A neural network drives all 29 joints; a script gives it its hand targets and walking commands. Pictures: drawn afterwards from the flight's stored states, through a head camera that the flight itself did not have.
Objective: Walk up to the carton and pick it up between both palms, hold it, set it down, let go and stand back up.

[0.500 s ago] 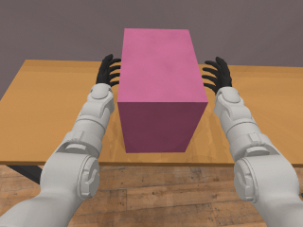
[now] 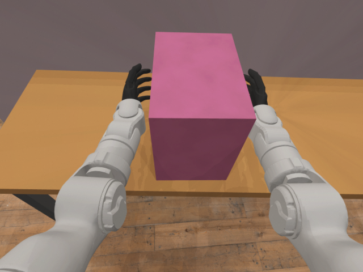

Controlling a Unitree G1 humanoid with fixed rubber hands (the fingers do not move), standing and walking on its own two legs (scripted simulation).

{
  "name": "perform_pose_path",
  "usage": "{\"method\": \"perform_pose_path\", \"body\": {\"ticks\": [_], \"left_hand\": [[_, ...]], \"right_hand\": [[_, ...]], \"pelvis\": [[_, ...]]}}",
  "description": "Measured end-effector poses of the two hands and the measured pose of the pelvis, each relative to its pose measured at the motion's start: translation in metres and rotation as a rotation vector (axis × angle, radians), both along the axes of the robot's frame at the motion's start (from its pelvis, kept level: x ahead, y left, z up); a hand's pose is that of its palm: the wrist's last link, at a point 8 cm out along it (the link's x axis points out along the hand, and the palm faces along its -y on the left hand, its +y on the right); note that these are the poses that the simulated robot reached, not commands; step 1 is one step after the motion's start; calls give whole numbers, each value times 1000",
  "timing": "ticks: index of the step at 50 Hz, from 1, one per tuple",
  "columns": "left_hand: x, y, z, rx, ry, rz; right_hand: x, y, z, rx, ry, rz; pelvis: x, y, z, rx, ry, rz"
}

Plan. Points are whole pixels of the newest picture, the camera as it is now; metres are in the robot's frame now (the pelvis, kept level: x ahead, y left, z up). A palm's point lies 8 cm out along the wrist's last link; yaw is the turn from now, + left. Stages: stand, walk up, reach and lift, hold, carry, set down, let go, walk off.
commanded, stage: reach and lift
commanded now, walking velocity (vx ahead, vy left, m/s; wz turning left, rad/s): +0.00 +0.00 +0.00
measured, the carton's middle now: (192, 109) +0.48 +0.03 +0.07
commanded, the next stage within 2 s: none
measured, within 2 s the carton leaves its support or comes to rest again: neither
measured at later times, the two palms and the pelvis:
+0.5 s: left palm (135, 105) +0.44 +0.16 +0.11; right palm (259, 117) +0.45 -0.11 +0.10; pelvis +0.02 +0.00 +0.01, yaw +0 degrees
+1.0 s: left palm (135, 105) +0.44 +0.16 +0.11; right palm (259, 117) +0.45 -0.11 +0.10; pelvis +0.03 +0.00 +0.01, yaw +0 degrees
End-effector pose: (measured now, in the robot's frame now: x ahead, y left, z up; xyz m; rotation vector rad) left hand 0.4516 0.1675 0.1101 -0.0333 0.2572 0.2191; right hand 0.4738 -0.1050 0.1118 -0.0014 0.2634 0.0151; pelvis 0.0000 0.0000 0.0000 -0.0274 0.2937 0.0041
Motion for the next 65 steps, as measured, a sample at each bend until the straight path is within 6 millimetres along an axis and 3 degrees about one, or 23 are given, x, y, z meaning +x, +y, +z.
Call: {"method": "perform_pose_path", "body": {"ticks": [8,19,65], "left_hand": [[0,-3,0,3,-17,3],[-10,-10,-2,33,-21,-17],[-12,-10,-3,28,-16,-15]], "right_hand": [[-4,1,0,-9,-27,-18],[-25,-6,-7,-24,-89,-42],[-26,-6,-9,-26,-102,-40]], "pelvis": [[2,1,4,7,-37,-2],[17,1,10,24,-152,-4],[28,-2,12,28,-201,-13]]}}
